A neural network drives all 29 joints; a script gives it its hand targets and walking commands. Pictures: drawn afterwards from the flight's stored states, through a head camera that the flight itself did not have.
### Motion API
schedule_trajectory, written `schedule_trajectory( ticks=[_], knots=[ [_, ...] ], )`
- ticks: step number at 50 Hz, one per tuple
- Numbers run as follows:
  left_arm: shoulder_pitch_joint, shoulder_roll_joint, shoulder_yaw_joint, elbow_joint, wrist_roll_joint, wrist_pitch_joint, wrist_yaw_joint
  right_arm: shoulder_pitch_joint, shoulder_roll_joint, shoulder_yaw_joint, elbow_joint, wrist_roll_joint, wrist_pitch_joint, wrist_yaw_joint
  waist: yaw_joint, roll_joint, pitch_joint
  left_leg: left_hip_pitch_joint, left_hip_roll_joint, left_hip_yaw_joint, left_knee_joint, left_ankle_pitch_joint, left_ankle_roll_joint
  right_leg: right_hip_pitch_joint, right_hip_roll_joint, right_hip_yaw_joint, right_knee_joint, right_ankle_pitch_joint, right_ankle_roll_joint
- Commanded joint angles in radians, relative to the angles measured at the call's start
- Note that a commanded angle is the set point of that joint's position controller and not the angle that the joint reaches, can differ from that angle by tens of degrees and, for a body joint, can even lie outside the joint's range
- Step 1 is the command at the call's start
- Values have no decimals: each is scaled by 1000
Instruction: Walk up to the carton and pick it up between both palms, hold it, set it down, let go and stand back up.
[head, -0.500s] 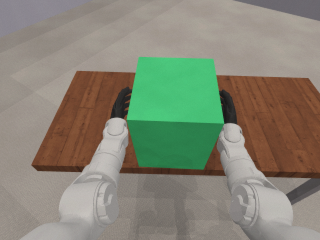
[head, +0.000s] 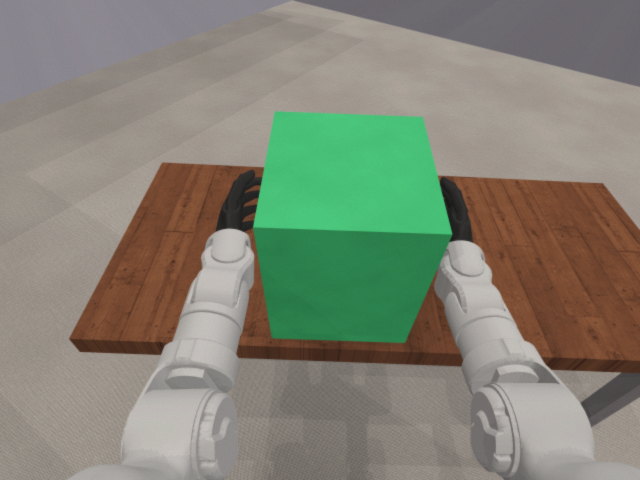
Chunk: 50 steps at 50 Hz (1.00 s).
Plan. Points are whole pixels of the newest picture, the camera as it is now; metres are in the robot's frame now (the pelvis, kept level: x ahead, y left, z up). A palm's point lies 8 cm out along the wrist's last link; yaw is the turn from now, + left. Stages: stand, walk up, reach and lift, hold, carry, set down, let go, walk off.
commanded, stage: reach and lift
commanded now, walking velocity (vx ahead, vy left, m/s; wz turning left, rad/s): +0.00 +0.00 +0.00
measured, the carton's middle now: (343, 233) +0.42 -0.04 +0.09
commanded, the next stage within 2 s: none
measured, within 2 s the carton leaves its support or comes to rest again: neither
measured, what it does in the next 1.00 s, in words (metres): stands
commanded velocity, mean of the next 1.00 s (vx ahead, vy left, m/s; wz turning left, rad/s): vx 0.00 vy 0.00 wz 0.00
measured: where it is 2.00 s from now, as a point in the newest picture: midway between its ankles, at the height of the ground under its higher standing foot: outside the picture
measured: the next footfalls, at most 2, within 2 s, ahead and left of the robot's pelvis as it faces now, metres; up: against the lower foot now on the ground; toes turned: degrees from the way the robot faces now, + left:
none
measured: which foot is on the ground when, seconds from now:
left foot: down 0.00-1.00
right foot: down 0.00-1.00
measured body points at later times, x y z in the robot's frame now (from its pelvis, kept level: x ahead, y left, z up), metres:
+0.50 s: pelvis -0.01 +0.01 +0.00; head -0.04 +0.04 +0.45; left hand +0.38 +0.14 +0.16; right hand +0.37 -0.15 +0.14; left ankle -0.01 +0.13 -0.75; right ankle +0.01 -0.11 -0.75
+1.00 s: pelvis -0.02 +0.00 +0.00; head -0.05 +0.03 +0.45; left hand +0.37 +0.15 +0.18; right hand +0.37 -0.14 +0.15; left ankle -0.01 +0.13 -0.75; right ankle +0.01 -0.11 -0.75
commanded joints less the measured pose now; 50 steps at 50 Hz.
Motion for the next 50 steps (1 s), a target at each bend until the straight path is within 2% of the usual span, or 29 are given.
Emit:
schedule_trajectory(
  ticks=[1, 4, 6, 8, 9, 10, 15, 17, 19, 20, 22, 23, 24, 25, 27, 29, 31, 32, 33, 35, 36, 39, 40, 42, 43, 45, 47, 49, 50],
  knots=[
    [-644, -559, -271, -180, 4, 17, -178, -742, 627, 311, -281, 22, 14, 117, 0, -57, -330, 75, -82, 9, -40, 139, 11, 353, 15, 38, 49, 362, 80],
    [-658, -517, -223, -224, 22, 95, -218, -743, 614, 281, -268, 37, 56, 110, -10, -66, -263, 90, -91, 23, -65, 82, 21, 338, 19, 20, 27, 243, 81],
    [-706, -558, -300, -316, -18, 108, -216, -797, 631, 323, -365, 61, 45, 117, -12, -18, -407, 145, -86, 7, -40, 192, 9, 335, 26, 15, 40, 286, 70],
    [-734, -634, -413, -434, -74, 103, -193, -841, 635, 369, -505, 94, 18, 119, -30, 37, -565, 237, -78, -19, 25, 373, -30, 323, 46, -2, 72, 403, 57],
    [-700, -640, -432, -427, -73, 113, -183, -842, 625, 383, -543, 103, 19, 115, -28, 48, -552, 279, -68, -27, 55, 473, -43, 312, 54, -4, 74, 465, 51],
    [-675, -625, -424, -413, -50, 130, -178, -828, 605, 398, -539, 100, 34, 112, -26, 34, -507, 306, -66, -29, 67, 477, -46, 287, 58, -3, 68, 435, 51],
    [-619, -545, -300, -305, 17, 231, -238, -750, 549, 286, -377, 65, 113, 100, -34, -11, -157, 148, -63, -6, -63, 67, -4, 225, 37, -7, -18, 34, 52],
    [-656, -560, -322, -405, 5, 234, -242, -769, 586, 305, -425, 79, 100, 110, -29, 18, -239, 164, -62, -16, -64, 162, -5, 259, 33, -6, 5, 113, 49],
    [-684, -622, -430, -521, -50, 223, -223, -813, 612, 366, -550, 124, 74, 113, -46, 63, -452, 295, -67, -19, -3, 341, -29, 289, 44, -15, 29, 264, 43],
    [-663, -641, -480, -576, -72, 228, -208, -853, 622, 437, -674, 151, 60, 108, -27, 84, -554, 324, -65, -31, 40, 462, -41, 327, 52, -9, 53, 376, 40],
    [-615, -653, -522, -564, -88, 237, -195, -842, 590, 452, -725, 160, 73, 98, -52, 76, -536, 381, -55, -47, 75, 545, -57, 311, 64, -13, 53, 365, 48],
    [-592, -633, -514, -539, -83, 250, -195, -805, 568, 431, -691, 146, 89, 92, -65, 71, -465, 372, -48, -51, 70, 512, -58, 280, 65, -14, 34, 309, 41],
    [-566, -597, -463, -491, -58, 265, -199, -782, 548, 431, -647, 135, 112, 89, -31, 49, -363, 336, -48, -48, 45, 415, -53, 251, 58, -10, 13, 223, 43],
    [-548, -573, -443, -492, -39, 287, -208, -758, 541, 425, -610, 148, 129, 83, -48, 32, -285, 310, -54, -27, 31, 342, -40, 235, 57, -15, 1, 179, 48],
    [-531, -545, -360, -450, 12, 330, -234, -731, 553, 377, -519, 131, 166, 80, -31, 11, -129, 202, -57, -21, -40, 164, -14, 243, 46, -10, -20, 54, 45],
    [-561, -538, -310, -433, 17, 357, -266, -781, 580, 370, -526, 128, 175, 77, -2, -40, -120, 126, -72, -9, -81, 66, 19, 287, 27, 0, -22, 37, 55],
    [-577, -560, -356, -510, -14, 351, -271, -835, 602, 411, -644, 155, 151, 77, 1, -17, -300, 160, -78, -5, -55, 181, 11, 366, 30, 1, 10, 184, 59],
    [-584, -588, -421, -594, -41, 345, -262, -847, 609, 455, -720, 172, 135, 73, -5, 21, -417, 235, -78, -8, -12, 318, -5, 400, 39, -1, 42, 306, 55],
    [-619, -607, -474, -631, -63, 338, -252, -864, 616, 478, -760, 194, 129, 69, -27, 73, -459, 285, -78, -21, 18, 395, -23, 395, 43, 0, 45, 349, 49],
    [-620, -600, -527, -674, -92, 321, -235, -827, 616, 503, -787, 204, 141, 54, -60, 64, -490, 358, -76, -32, 66, 458, -46, 346, 51, -5, 42, 381, 55],
    [-599, -588, -537, -661, -84, 334, -229, -816, 606, 514, -771, 217, 155, 48, -64, 78, -446, 364, -69, -29, 72, 448, -51, 309, 54, -8, 41, 340, 50],
    [-572, -541, -414, -521, -21, 374, -255, -773, 595, 432, -627, 165, 215, 44, -50, 16, -180, 209, -74, -16, -21, 145, -14, 269, 40, -3, -16, 88, 51],
    [-545, -535, -351, -460, 10, 392, -269, -760, 592, 391, -589, 139, 223, 51, -24, 1, -111, 158, -72, -5, -71, 36, 1, 263, 36, -11, -27, -11, 53],
    [-585, -508, -269, -432, 45, 408, -293, -806, 591, 359, -556, 112, 222, 69, 12, -36, -104, 89, -75, 5, -119, -50, 35, 281, 23, -6, -37, -109, 57],
    [-609, -509, -254, -434, 43, 409, -295, -827, 608, 342, -555, 108, 211, 78, 15, -29, -119, 84, -73, 16, -129, -47, 39, 298, 20, -7, -32, -96, 60],
    [-692, -542, -328, -523, -3, 392, -283, -899, 631, 379, -630, 124, 174, 83, 8, 16, -317, 176, -85, 12, -76, 91, 27, 326, 21, -9, -2, 46, 57],
    [-690, -560, -396, -536, -48, 381, -265, -958, 630, 440, -720, 156, 156, 73, 3, 20, -412, 269, -84, 0, -19, 239, 9, 352, 35, -17, 20, 185, 55],
    [-657, -573, -459, -597, -78, 362, -254, -919, 629, 472, -771, 186, 154, 52, -39, 21, -473, 319, -84, -5, 47, 368, -17, 372, 52, -17, 47, 321, 61],
    [-610, -578, -471, -569, -82, 366, -254, -888, 611, 475, -779, 185, 165, 39, -50, 30, -453, 328, -79, -10, 49, 382, -26, 373, 60, -14, 35, 327, 56]
  ],
)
